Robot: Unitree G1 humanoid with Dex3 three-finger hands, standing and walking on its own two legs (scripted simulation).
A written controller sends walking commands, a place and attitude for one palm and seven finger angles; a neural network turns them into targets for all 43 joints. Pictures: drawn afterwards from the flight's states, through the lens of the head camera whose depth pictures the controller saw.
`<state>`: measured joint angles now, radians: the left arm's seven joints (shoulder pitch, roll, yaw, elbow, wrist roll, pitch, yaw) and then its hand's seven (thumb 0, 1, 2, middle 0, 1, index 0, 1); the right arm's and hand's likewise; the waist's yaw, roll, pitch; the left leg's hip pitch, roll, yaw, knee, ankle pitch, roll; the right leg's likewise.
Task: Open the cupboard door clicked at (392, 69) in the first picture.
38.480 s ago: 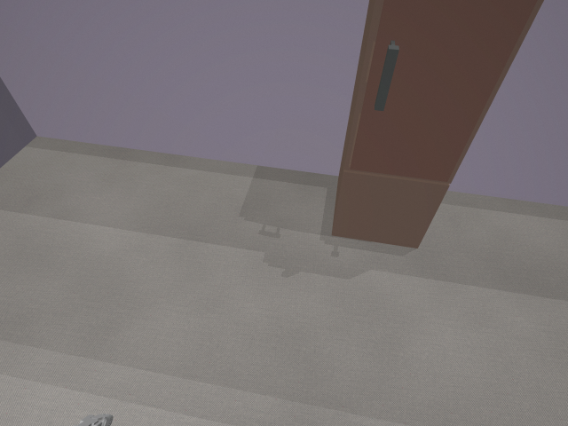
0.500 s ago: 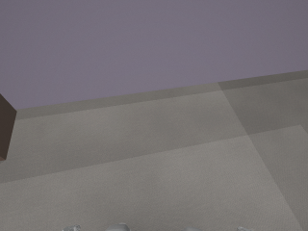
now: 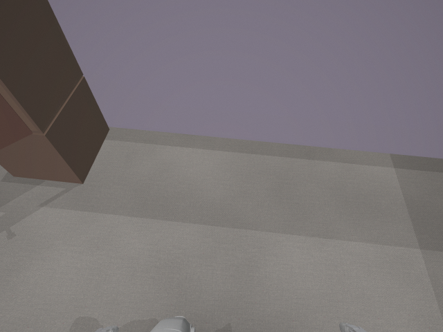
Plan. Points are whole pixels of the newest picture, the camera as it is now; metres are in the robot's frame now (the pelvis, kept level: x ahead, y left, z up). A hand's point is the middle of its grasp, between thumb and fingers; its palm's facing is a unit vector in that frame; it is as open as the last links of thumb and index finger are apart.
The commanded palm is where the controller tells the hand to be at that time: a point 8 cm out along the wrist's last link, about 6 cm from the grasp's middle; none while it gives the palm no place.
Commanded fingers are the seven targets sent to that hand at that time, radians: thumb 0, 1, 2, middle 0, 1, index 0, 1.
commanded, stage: turn to face it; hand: left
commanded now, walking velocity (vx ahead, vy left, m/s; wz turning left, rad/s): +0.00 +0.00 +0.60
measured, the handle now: out of the picture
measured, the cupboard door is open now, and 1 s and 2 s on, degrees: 49 49 49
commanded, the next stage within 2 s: take the last steps up to it in 1.20 s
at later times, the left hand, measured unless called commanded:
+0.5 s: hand out of the picture +0.05 +0.21 -0.15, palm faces +0.30 -0.90 -0.30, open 7.4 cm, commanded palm none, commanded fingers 0.00 0.90 0.90 -0.20 -0.30 -0.20 -0.30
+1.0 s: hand out of the picture -0.03 +0.20 -0.16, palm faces +0.57 -0.77 -0.27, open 7.4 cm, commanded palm none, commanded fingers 0.00 0.90 0.90 -0.20 -0.30 -0.20 -0.30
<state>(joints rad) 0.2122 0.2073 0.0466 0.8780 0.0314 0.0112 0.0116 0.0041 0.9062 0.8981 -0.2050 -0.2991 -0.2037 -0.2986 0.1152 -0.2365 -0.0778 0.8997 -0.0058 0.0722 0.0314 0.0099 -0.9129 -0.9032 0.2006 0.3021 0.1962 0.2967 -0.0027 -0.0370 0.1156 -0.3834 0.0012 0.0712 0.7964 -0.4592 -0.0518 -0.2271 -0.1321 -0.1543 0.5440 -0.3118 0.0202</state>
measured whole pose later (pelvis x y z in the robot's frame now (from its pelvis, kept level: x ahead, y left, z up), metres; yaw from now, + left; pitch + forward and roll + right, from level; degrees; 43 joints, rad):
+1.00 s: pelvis +0.02 -0.03 +0.00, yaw +35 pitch +1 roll -1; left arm 0.17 0.24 0.07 0.90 0.02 0.05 0.00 0.01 0.91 0.90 -0.20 -0.30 -0.20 -0.30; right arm 0.16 -0.21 -0.05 0.91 -0.03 0.04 0.00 0.01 -0.91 -0.90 0.21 0.30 0.20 0.30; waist 0.00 0.01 0.08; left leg -0.33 -0.02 -0.06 0.53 -0.22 0.01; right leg -0.36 -0.04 -0.03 0.77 -0.43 0.05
